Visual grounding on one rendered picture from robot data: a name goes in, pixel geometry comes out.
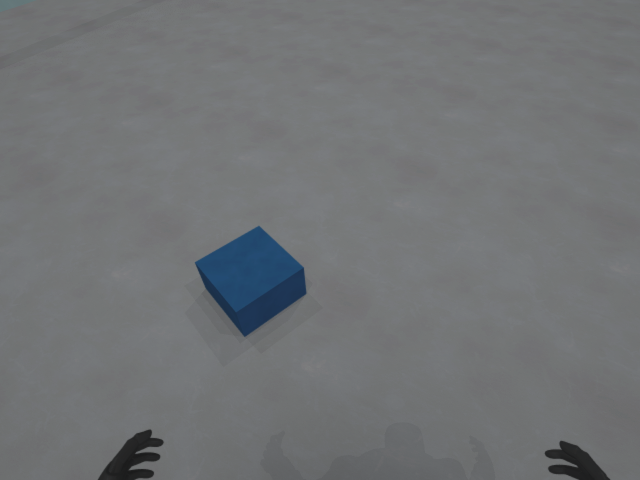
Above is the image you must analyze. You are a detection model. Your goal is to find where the carton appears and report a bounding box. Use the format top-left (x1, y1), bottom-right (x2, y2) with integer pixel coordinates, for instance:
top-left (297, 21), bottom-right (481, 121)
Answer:
top-left (195, 226), bottom-right (306, 337)

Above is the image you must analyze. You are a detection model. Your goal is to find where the right robot hand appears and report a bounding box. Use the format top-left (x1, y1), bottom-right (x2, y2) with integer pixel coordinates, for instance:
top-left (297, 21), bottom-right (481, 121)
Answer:
top-left (545, 441), bottom-right (610, 480)

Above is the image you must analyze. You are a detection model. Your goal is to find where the left robot hand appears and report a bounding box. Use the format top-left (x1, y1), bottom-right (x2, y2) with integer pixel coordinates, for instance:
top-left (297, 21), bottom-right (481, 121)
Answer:
top-left (98, 430), bottom-right (164, 480)

